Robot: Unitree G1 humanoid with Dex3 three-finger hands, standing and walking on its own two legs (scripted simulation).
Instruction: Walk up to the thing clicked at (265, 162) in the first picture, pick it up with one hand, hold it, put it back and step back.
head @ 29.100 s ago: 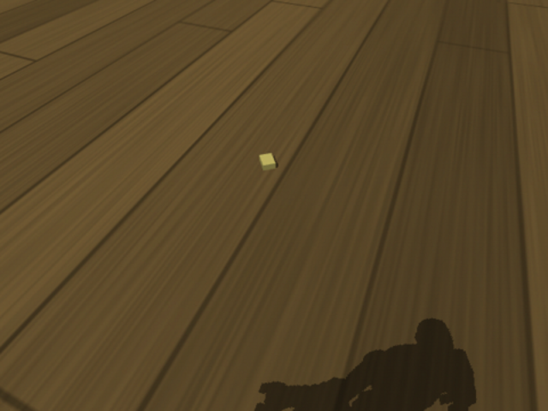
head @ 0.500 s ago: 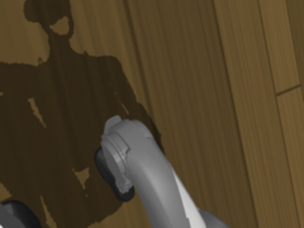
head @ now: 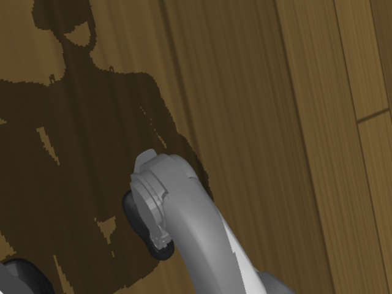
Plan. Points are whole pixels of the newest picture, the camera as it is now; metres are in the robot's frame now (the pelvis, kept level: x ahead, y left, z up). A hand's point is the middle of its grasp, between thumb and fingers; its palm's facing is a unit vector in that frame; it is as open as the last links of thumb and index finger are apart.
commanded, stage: close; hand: left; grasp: from above
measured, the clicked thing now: out of the picture +0.49 +0.37 -0.31
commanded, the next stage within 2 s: none
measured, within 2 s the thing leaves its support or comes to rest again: neither
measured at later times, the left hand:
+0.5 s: hand out of the picture +0.48 +0.36 -0.25, palm faces -0.30 -0.32 -0.90, open 9.6 cm
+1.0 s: hand out of the picture +0.48 +0.36 -0.25, palm faces -0.29 -0.32 -0.90, open 9.8 cm
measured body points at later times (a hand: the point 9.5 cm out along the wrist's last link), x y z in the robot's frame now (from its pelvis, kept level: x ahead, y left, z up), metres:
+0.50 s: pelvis +0.00 +0.00 +0.00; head +0.31 +0.12 +0.30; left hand +0.50 +0.37 -0.20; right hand +0.01 -0.24 -0.05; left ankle +0.06 +0.14 -0.29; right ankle +0.12 -0.12 -0.29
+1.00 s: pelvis +0.00 +0.00 +0.00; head +0.31 +0.12 +0.30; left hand +0.50 +0.38 -0.20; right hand +0.01 -0.24 -0.05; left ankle +0.06 +0.14 -0.29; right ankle +0.12 -0.12 -0.29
